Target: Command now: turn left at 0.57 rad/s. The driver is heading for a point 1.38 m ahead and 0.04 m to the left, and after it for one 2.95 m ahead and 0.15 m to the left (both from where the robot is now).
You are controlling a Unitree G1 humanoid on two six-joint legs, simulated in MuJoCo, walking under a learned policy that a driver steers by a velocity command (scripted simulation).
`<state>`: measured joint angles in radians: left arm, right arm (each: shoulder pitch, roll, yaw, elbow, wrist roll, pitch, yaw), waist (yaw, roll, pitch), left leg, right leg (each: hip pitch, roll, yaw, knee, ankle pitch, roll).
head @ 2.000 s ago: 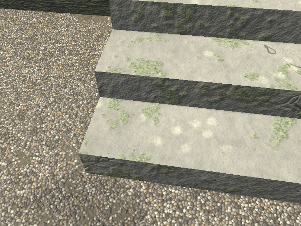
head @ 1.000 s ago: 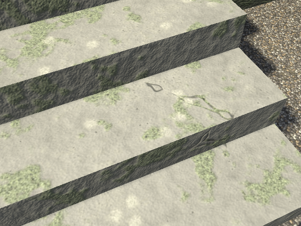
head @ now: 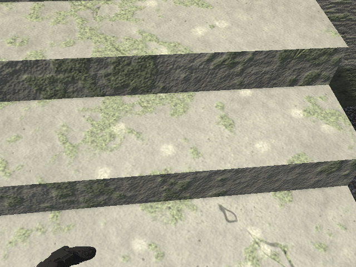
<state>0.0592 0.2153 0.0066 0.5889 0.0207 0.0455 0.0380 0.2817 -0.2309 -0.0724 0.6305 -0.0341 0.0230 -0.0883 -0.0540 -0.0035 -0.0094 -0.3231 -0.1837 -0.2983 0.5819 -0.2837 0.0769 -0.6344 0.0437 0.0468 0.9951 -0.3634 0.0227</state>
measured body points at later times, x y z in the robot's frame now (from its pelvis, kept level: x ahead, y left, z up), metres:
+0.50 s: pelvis +0.11 -0.02 +0.00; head +0.12 -0.05 +0.45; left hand +0.01 +0.21 -0.12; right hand +0.32 -0.20 -0.12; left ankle +0.09 +0.12 -0.47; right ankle +0.05 -0.13 -0.73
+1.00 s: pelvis +0.36 +0.15 +0.15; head +0.37 +0.16 +0.60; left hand +0.48 +0.41 +0.06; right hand +0.45 -0.08 +0.01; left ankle +0.38 +0.20 -0.56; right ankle +0.41 +0.01 -0.33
